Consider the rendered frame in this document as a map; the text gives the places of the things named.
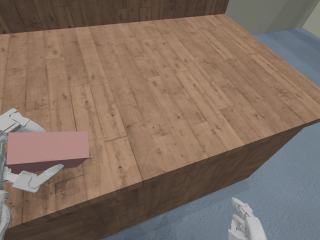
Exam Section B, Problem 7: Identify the left robot hand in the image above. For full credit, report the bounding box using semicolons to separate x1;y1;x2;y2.
0;108;64;193

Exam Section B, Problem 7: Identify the table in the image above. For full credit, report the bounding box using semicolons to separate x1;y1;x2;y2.
0;0;320;240

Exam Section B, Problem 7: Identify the right robot hand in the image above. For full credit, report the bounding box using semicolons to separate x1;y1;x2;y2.
228;197;267;240

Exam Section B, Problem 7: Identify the sponge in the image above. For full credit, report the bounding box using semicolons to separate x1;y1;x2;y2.
6;131;89;174

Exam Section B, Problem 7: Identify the left robot forearm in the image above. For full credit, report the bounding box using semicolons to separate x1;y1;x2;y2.
0;190;12;240

